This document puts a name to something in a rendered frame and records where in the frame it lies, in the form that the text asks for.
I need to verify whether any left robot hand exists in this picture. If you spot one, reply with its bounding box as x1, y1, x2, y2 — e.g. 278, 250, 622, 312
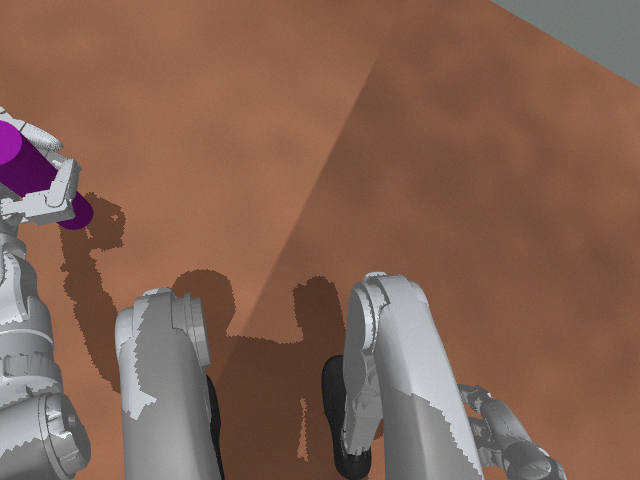
0, 107, 82, 238

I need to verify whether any right robot foot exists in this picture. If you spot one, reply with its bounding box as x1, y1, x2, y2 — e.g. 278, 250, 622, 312
321, 355, 371, 480

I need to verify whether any left robot arm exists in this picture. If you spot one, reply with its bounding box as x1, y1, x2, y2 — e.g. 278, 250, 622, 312
0, 231, 91, 480

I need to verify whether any can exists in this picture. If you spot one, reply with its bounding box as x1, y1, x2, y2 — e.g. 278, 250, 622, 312
0, 120, 93, 230

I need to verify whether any right robot hand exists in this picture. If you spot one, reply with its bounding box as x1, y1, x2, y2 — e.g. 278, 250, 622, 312
457, 384, 532, 468

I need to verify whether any right robot arm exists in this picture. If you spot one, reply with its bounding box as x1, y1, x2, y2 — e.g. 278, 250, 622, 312
501, 441, 567, 480

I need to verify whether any left robot foot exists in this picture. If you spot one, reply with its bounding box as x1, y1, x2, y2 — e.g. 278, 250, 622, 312
206, 374, 225, 480

